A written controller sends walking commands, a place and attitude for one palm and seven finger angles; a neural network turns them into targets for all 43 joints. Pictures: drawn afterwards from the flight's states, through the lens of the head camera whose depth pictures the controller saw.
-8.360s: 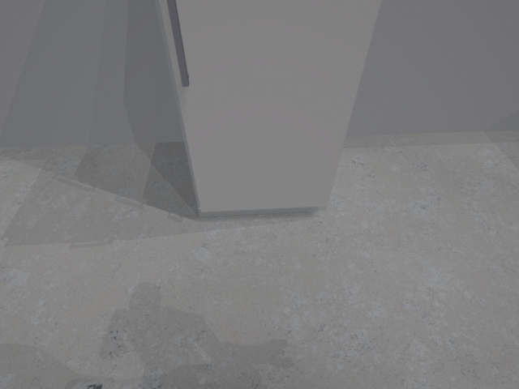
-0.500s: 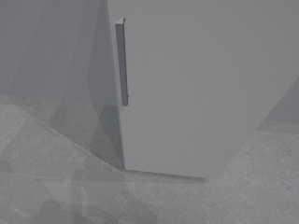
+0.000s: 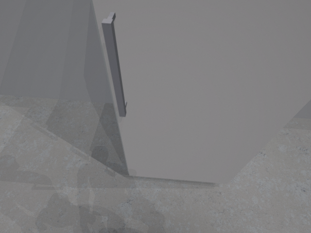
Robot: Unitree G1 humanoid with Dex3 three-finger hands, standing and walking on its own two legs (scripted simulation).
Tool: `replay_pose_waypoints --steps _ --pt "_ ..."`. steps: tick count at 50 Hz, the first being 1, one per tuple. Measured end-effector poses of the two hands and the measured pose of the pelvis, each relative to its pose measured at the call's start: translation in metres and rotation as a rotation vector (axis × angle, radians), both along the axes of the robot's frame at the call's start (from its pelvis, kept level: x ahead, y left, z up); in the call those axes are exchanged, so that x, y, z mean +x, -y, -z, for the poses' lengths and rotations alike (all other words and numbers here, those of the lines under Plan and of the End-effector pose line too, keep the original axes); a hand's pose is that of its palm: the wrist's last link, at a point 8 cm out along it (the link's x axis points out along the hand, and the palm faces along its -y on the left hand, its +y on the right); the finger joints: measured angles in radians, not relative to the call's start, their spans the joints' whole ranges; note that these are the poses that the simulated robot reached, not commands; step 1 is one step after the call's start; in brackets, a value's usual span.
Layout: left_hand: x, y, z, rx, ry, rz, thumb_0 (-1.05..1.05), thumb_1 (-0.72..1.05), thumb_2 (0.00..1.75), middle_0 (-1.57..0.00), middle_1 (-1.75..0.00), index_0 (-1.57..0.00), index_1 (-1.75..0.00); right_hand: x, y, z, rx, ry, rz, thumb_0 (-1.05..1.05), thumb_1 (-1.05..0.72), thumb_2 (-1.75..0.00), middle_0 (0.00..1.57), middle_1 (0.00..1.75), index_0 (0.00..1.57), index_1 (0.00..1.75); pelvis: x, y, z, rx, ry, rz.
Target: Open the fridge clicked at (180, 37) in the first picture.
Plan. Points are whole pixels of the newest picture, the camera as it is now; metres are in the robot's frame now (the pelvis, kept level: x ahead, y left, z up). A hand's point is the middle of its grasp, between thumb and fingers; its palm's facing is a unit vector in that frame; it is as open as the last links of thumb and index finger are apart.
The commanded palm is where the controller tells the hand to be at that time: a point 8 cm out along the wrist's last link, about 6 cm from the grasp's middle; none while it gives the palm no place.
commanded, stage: come to a stop and stand still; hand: left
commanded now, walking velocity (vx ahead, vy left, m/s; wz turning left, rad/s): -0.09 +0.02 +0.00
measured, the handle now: (118, 74) +0.47 +0.14 +0.14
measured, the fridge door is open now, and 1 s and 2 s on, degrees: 0 0 0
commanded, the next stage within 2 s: look again from close up in 1.28 s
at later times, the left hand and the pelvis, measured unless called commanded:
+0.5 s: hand out of the picture -0.05 +0.17 -0.17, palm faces +0.07 -0.98 -0.16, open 7.3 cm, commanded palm none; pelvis -0.05 -0.01 +0.00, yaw +1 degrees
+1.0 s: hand out of the picture -0.10 +0.19 -0.18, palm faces +0.04 -0.98 -0.19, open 7.4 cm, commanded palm none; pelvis -0.07 +0.02 +0.00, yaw +1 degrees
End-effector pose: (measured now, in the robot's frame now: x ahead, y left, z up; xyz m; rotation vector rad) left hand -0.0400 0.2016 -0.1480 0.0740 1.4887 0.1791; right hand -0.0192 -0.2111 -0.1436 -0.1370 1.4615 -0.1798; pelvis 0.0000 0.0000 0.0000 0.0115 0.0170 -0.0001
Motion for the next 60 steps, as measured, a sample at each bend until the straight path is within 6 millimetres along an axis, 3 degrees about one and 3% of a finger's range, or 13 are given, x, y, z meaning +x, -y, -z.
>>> replay_pose_waypoints --steps 7,14,23,33,41,46,54,60 --pt "0.036 -0.018 -0.008 0.069 0.113 0.039 0.01 0.93 0.9 -0.2 -0.29 -0.2 -0.3 0.014 0.02 -0.003 -0.02 0.071 0.002 0.01 -0.93 -0.9 0.2 0.3 0.2 0.3 -0.011 0.007 -0.002 0.003 0.0 0.001" --pt "0.037 -0.023 -0.004 0.077 0.181 0.048 0.0 0.92 0.9 -0.19 -0.29 -0.2 -0.3 0.024 0.026 0.0 -0.025 0.141 -0.038 0.0 -0.92 -0.9 0.2 0.3 0.2 0.29 -0.03 0.009 0.003 -0.002 0.026 -0.01" --pt "-0.005 -0.015 -0.003 0.023 0.15 0.03 0.0 0.92 0.9 -0.19 -0.29 -0.2 -0.3 0.017 0.024 -0.012 -0.026 0.183 -0.079 0.0 -0.93 -0.9 0.2 0.3 0.2 0.29 -0.05 0.006 -0.004 -0.014 0.05 -0.017" --pt "-0.073 -0.01 -0.002 -0.015 0.0 -0.003 0.0 0.91 0.9 -0.19 -0.29 -0.2 -0.3 -0.025 0.017 -0.014 -0.028 0.09 -0.077 0.0 -0.92 -0.9 0.2 0.3 0.2 0.29 -0.06 0.0 -0.007 -0.02 0.044 -0.019" --pt "-0.096 -0.01 -0.004 -0.018 -0.058 -0.006 0.0 0.91 0.9 -0.19 -0.29 -0.2 -0.3 -0.052 0.0 -0.01 0.001 0.025 -0.059 0.0 -0.91 -0.9 0.2 0.3 0.2 0.29 -0.063 -0.006 -0.006 -0.027 0.038 -0.015" --pt "-0.087 -0.02 -0.002 0.001 -0.033 0.027 0.0 0.91 0.9 -0.2 -0.29 -0.2 -0.3 -0.054 -0.008 0.001 0.021 0.057 -0.054 0.01 -0.92 -0.9 0.2 0.3 0.2 0.29 -0.068 -0.016 0.001 -0.043 0.032 -0.019" --pt "-0.038 -0.047 -0.007 0.068 0.107 0.057 0.0 0.91 0.9 -0.2 -0.29 -0.2 -0.3 -0.049 -0.015 0.009 0.035 0.101 -0.046 0.02 -0.94 -0.9 0.2 0.3 0.2 0.29 -0.067 -0.024 0.003 -0.022 0.036 -0.011" --pt "-0.012 -0.052 -0.012 0.084 0.171 0.085 0.0 0.91 0.9 -0.19 -0.29 -0.2 -0.3 -0.042 -0.01 0.005 0.025 0.131 -0.039 0.02 -0.94 -0.9 0.2 0.3 0.2 0.29 -0.066 -0.023 0.001 -0.012 0.032 0.0"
